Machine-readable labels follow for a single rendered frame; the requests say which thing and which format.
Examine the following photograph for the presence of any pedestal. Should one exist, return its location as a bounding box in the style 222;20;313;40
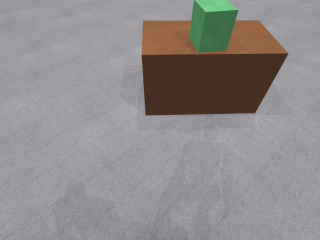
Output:
141;20;289;116

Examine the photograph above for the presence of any carton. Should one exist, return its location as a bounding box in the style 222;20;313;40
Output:
189;0;238;53

